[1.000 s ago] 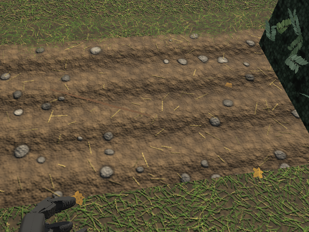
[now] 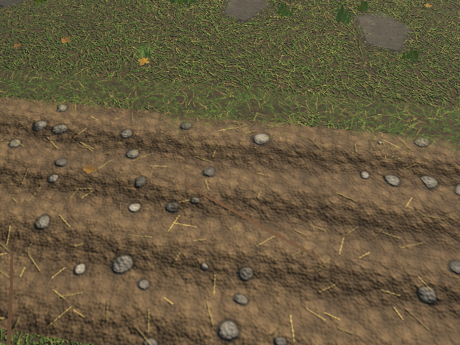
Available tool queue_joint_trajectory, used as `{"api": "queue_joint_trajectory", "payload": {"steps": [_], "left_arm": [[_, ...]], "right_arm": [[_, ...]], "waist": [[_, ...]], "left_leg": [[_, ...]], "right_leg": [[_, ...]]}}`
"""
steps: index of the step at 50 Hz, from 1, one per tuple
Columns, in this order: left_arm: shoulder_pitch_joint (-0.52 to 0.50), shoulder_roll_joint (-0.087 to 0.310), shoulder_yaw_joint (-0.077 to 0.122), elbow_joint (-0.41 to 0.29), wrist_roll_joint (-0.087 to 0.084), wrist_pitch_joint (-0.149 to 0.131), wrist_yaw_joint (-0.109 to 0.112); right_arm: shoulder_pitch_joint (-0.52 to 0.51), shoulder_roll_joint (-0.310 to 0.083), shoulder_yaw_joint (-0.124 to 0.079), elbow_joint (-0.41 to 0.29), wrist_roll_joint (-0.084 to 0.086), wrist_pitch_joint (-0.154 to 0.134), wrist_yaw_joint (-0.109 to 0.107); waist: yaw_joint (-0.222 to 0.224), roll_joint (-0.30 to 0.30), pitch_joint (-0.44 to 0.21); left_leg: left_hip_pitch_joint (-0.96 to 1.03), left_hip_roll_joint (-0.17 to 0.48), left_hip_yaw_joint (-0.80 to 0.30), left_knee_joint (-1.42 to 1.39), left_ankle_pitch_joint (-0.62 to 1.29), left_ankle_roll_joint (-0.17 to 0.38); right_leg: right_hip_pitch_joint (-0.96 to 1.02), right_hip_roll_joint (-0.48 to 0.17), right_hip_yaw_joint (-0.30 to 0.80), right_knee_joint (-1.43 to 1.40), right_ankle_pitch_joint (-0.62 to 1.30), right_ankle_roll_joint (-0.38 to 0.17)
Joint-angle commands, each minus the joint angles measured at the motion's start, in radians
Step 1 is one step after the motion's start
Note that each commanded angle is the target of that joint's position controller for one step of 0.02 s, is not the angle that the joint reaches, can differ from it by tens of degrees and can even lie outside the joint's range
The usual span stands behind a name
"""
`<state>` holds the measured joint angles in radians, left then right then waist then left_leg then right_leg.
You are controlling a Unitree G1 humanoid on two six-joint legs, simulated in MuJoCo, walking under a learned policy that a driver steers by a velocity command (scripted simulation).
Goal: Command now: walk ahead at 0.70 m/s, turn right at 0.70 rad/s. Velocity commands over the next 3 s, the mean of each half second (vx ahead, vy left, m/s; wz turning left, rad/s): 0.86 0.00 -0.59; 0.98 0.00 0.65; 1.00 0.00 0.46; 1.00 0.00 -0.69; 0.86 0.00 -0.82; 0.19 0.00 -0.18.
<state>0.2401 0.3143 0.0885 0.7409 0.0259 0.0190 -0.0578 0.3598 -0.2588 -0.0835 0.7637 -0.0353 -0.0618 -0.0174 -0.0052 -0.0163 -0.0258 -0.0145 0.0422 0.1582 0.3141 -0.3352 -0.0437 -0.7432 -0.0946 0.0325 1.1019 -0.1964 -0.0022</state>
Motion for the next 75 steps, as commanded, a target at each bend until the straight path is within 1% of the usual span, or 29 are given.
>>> {"api": "queue_joint_trajectory", "payload": {"steps": [1, 6, 8, 9, 10, 13, 17, 26, 30, 32, 33, 34, 35, 36, 38, 41, 45, 50, 53, 54, 55, 56, 58, 61, 69, 71, 73, 74, 75], "left_arm": [[-0.179, 0.025, -0.006, -0.112, 0.012, 0.013, -0.054], [-0.154, 0.057, -0.005, -0.107, -0.001, 0.010, -0.032], [0.248, 0.121, 0.031, 0.010, -0.017, -0.009, 0.001], [0.314, 0.252, 0.062, 0.047, -0.010, -0.015, 0.020], [0.272, 0.339, 0.071, -0.002, -0.029, -0.015, 0.028], [0.217, 0.238, 0.052, 0.013, 0.005, -0.021, 0.051], [0.094, 0.106, 0.006, -0.009, -0.019, -0.073, 0.045], [0.283, 0.062, -0.029, 0.096, -0.018, -0.138, 0.049], [0.233, 0.132, -0.021, 0.109, 0.012, -0.136, 0.089], [0.168, 0.166, -0.008, 0.095, 0.045, -0.107, 0.117], [0.055, 0.208, 0.006, 0.070, 0.047, -0.093, 0.124], [-0.058, 0.131, -0.013, 0.035, 0.042, -0.108, 0.107], [0.051, -0.015, -0.050, -0.048, -0.012, -0.127, 0.079], [0.022, 0.032, -0.070, -0.074, 0.003, -0.152, 0.073], [-0.047, 0.071, -0.073, -0.076, 0.027, -0.169, 0.052], [-0.065, 0.031, -0.100, -0.115, 0.063, -0.102, 0.044], [-0.301, -0.005, -0.128, -0.212, 0.018, -0.098, 0.026], [-0.317, 0.042, -0.106, -0.215, 0.004, -0.110, 0.042], [0.129, 0.182, -0.036, -0.109, 0.007, -0.128, 0.084], [0.360, 0.254, -0.009, -0.065, 0.037, -0.127, 0.102], [0.245, 0.340, 0.012, -0.071, 0.054, -0.117, 0.089], [0.129, 0.206, 0.002, -0.094, 0.043, -0.109, 0.080], [0.072, 0.074, -0.029, -0.059, 0.042, -0.109, 0.068], [0.169, 0.001, -0.053, 0.054, 0.017, -0.134, 0.060], [0.204, 0.114, -0.043, 0.145, -0.015, -0.158, 0.045], [0.247, 0.165, -0.038, 0.177, -0.020, -0.147, 0.052], [0.214, 0.227, -0.027, 0.175, -0.017, -0.126, 0.064], [0.210, 0.185, -0.038, 0.155, -0.015, -0.124, 0.060], [0.324, -0.001, -0.070, 0.114, -0.025, -0.121, 0.046]], "right_arm": [[-0.064, -0.149, -0.031, -0.049, -0.013, -0.029, 0.007], [-0.044, -0.222, -0.043, -0.002, -0.012, -0.013, 0.008], [-0.082, -0.250, -0.040, -0.007, -0.006, 0.008, 0.017], [-0.071, -0.115, 0.000, -0.045, -0.016, 0.002, 0.029], [-0.117, -0.047, 0.024, -0.138, -0.015, -0.022, 0.048], [-0.206, -0.113, 0.031, -0.123, -0.023, -0.048, 0.036], [-0.121, -0.106, 0.042, -0.065, -0.036, 0.022, 0.045], [-0.424, -0.046, 0.070, -0.107, 0.029, 0.006, 0.083], [-0.276, -0.109, 0.060, -0.049, 0.034, 0.004, 0.076], [0.036, -0.192, 0.025, 0.052, 0.030, 0.017, 0.063], [0.286, -0.231, 0.000, 0.119, 0.035, 0.019, 0.052], [0.400, -0.240, -0.013, 0.170, 0.039, 0.027, 0.040], [0.221, -0.270, -0.019, 0.141, 0.010, 0.032, 0.032], [0.132, -0.221, -0.018, 0.101, 0.023, 0.033, 0.034], [0.061, -0.129, -0.001, 0.102, 0.017, 0.028, 0.028], [0.017, -0.141, 0.011, 0.101, 0.026, -0.014, 0.021], [0.036, -0.182, -0.014, 0.082, 0.038, -0.040, 0.029], [0.121, -0.225, -0.040, 0.090, 0.042, -0.027, 0.029], [0.024, -0.268, -0.051, 0.060, 0.024, -0.036, 0.029], [-0.015, -0.101, -0.009, 0.015, 0.014, -0.048, 0.023], [0.120, -0.041, 0.020, -0.066, 0.081, -0.044, 0.025], [0.020, -0.131, 0.015, -0.021, 0.042, -0.022, 0.013], [-0.106, -0.129, 0.012, -0.029, 0.011, -0.010, 0.041], [-0.158, -0.050, 0.035, -0.076, -0.008, 0.018, 0.070], [-0.433, -0.065, 0.085, -0.199, -0.008, 0.014, 0.112], [-0.393, -0.096, 0.077, -0.175, -0.019, 0.008, 0.092], [-0.039, -0.169, 0.041, -0.065, -0.024, 0.006, 0.060], [0.122, -0.249, 0.011, -0.016, -0.037, 0.007, 0.035], [0.115, -0.336, -0.009, -0.019, -0.059, -0.002, 0.018]], "waist": [[-0.011, 0.132, 0.139], [0.032, 0.135, 0.095], [0.236, 0.037, -0.134], [0.213, -0.232, -0.148], [0.152, -0.387, -0.275], [0.093, -0.016, -0.014], [-0.018, -0.021, 0.033], [0.084, -0.008, 0.169], [-0.024, -0.083, 0.049], [-0.177, -0.097, -0.092], [-0.324, -0.072, -0.124], [-0.349, 0.098, -0.101], [-0.107, 0.387, -0.152], [-0.118, 0.166, -0.162], [-0.023, -0.123, 0.035], [0.073, -0.090, 0.165], [-0.013, 0.003, 0.196], [-0.084, 0.069, 0.064], [0.167, 0.066, -0.213], [0.220, -0.132, -0.348], [0.074, -0.476, -0.473], [0.089, -0.236, -0.290], [0.080, -0.043, -0.073], [0.028, -0.096, 0.002], [-0.003, -0.027, 0.181], [-0.042, -0.054, 0.117], [-0.227, -0.089, -0.095], [-0.280, -0.054, -0.194], [-0.136, 0.226, -0.322]], "left_leg": [[-0.109, 0.248, -0.027, -0.225, -0.015, 0.125], [0.011, 0.266, 0.097, -0.045, 0.448, 0.112], [-0.132, 0.219, 0.152, 0.564, 0.869, 0.098], [-0.503, 0.114, 0.123, 0.945, 0.234, 0.048], [-0.769, -0.050, -0.109, 1.157, -0.223, 0.017], [-0.847, 0.072, -0.216, 1.073, 0.016, 0.052], [-0.640, 0.120, -0.194, 0.872, 0.127, 0.028], [-0.684, -0.006, -0.019, 0.365, 0.499, 0.127], [-0.464, -0.143, 0.037, 0.320, 0.440, 0.183], [-0.180, -0.223, 0.056, 0.336, 0.337, 0.203], [0.020, -0.169, -0.038, 0.259, 0.297, 0.267], [0.215, -0.072, -0.188, 0.310, 0.197, 0.317], [0.456, 0.161, -0.818, 0.197, 0.086, 0.546], [0.384, 0.213, -1.017, -0.021, -0.152, 0.552], [0.004, 0.154, -0.854, -0.135, -0.202, 0.441], [-0.376, 0.024, -0.644, -0.175, -0.076, 0.397], [-0.554, -0.076, -0.503, -0.229, 0.185, 0.331], [-0.161, -0.038, -0.533, -0.035, 0.614, 0.243], [-0.262, -0.084, -0.497, 0.553, 0.696, 0.179], [-0.448, -0.133, -0.410, 0.907, 0.007, 0.193], [-0.710, -0.174, -0.308, 1.145, -0.183, 0.167], [-0.805, -0.074, -0.278, 1.171, -0.047, 0.178], [-0.769, -0.014, -0.251, 1.059, 0.077, 0.160], [-0.753, 0.002, -0.273, 0.984, 0.048, 0.152], [-0.497, -0.039, -0.078, 0.389, 0.317, 0.170], [-0.365, -0.096, -0.035, 0.344, 0.268, 0.191], [0.048, -0.127, -0.090, 0.295, 0.185, 0.218], [0.304, 0.007, -0.225, 0.287, 0.037, 0.220], [0.509, 0.344, -0.686, 0.200, -0.242, 0.250]], "right_leg": [[-0.019, -0.047, -0.052, -0.115, 0.061, -0.025], [0.197, 0.062, -0.209, -0.275, -0.161, -0.147], [0.706, 0.219, -0.237, -0.349, -0.183, -0.199], [0.928, 0.053, 0.124, -0.531, -0.455, -0.231], [1.025, -0.131, 0.780, -0.862, -0.842, -0.318], [0.788, -0.129, 0.617, -0.854, -0.465, -0.270], [0.516, 0.001, 0.339, -0.911, -0.255, -0.250], [0.738, 0.021, -0.033, -1.088, 0.586, -0.077], [0.917, -0.056, -0.127, -0.903, 1.369, -0.002], [0.917, -0.069, -0.143, -0.497, 1.581, 0.021], [0.774, -0.043, -0.159, -0.082, 1.516, 0.027], [0.434, 0.117, -0.145, 0.402, 0.519, 0.007], [-0.088, 0.260, 0.007, 0.733, -0.307, 0.069], [-0.152, 0.183, 0.139, 0.644, -0.204, 0.022], [-0.031, 0.083, 0.116, 0.408, -0.085, -0.022], [0.094, 0.005, 0.066, 0.174, -0.124, 0.025], [0.327, -0.001, -0.032, -0.329, 0.204, 0.066], [0.411, 0.086, -0.036, -0.601, 0.269, 0.035], [0.931, 0.028, 0.031, -0.548, -0.002, -0.009], [1.157, -0.246, 0.292, -0.545, -0.320, -0.017], [1.247, -0.463, 0.913, -0.812, -0.514, -0.135], [1.099, -0.370, 0.813, -0.850, -0.653, -0.143], [0.848, -0.247, 0.433, -0.824, -0.254, -0.117], [0.738, -0.168, 0.218, -0.834, 0.085, -0.098], [0.557, -0.136, -0.106, -1.108, 0.490, -0.121], [0.674, -0.138, -0.119, -0.973, 0.950, -0.126], [0.630, -0.131, -0.117, -0.512, 1.111, -0.112], [0.436, -0.068, -0.110, -0.191, 0.797, -0.106], [0.139, 0.080, -0.064, 0.224, -0.270, -0.097]]}}
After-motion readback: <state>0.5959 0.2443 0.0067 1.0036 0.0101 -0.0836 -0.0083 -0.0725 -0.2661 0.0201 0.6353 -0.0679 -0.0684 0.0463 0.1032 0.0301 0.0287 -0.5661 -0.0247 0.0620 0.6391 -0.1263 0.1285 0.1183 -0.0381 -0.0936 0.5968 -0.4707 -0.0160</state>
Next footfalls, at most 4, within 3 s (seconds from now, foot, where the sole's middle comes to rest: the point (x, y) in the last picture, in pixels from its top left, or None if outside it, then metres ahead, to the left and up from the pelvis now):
0.16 right None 0.24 -0.17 -0.77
0.66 left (327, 279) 0.71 -0.26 -0.77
1.06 right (377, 180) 1.11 -0.51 -0.77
1.48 left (285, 121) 1.44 -0.19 -0.77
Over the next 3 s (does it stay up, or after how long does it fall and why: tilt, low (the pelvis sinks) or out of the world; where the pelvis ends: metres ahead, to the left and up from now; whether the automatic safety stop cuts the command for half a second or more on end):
stays up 2.39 -0.37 -0.01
